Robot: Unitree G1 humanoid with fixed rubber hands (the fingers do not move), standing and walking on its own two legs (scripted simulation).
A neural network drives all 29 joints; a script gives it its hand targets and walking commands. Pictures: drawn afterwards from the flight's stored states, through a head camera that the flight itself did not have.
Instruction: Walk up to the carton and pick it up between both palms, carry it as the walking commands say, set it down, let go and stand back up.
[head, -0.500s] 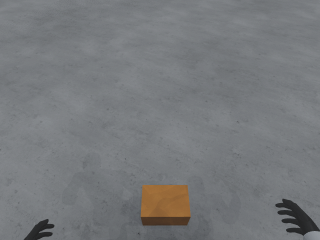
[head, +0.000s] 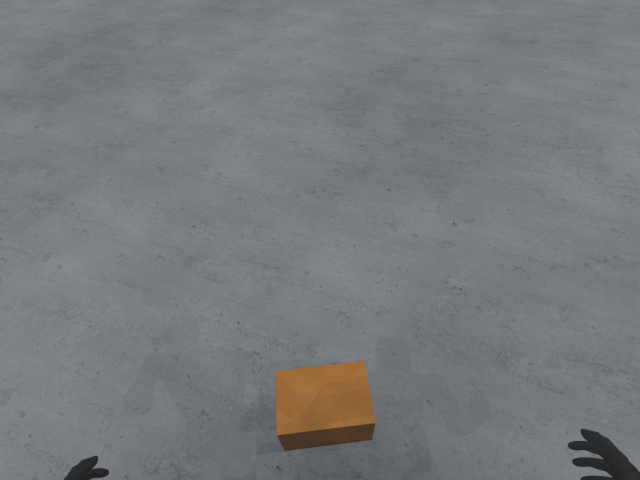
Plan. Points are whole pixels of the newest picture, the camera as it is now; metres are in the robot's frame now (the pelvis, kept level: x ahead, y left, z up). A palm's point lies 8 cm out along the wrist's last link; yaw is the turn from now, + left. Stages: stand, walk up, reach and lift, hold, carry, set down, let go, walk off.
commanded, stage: walk up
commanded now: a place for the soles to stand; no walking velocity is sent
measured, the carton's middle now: (324, 406) +0.42 +0.03 -0.68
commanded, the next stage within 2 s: reach and lift in 1.88 s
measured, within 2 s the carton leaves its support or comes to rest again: neither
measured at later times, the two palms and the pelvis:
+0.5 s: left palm out of the picture +0.15 +0.32 -0.07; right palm out of the picture +0.09 -0.34 -0.09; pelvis +0.01 +0.00 +0.01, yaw -4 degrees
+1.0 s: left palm out of the picture +0.16 +0.32 -0.08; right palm out of the picture +0.08 -0.35 -0.09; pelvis +0.01 -0.01 +0.00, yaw -7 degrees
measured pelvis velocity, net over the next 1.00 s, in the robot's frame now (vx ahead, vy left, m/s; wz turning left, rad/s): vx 0.01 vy -0.01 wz -0.13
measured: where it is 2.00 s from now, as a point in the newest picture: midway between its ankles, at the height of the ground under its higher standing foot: outside the picture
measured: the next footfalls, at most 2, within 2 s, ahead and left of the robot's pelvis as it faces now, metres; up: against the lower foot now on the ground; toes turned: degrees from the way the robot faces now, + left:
none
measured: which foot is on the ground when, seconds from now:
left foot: down 0.00-1.00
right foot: down 0.00-1.00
